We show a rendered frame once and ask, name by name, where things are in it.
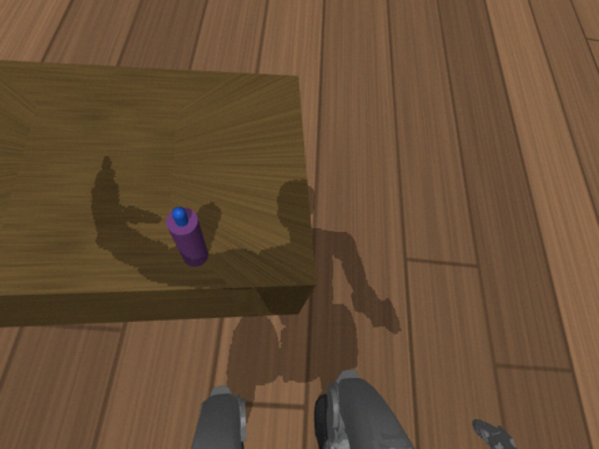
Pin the bottle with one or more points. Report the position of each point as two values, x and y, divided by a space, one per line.
184 227

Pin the right robot hand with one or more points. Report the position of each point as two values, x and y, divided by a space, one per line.
496 438

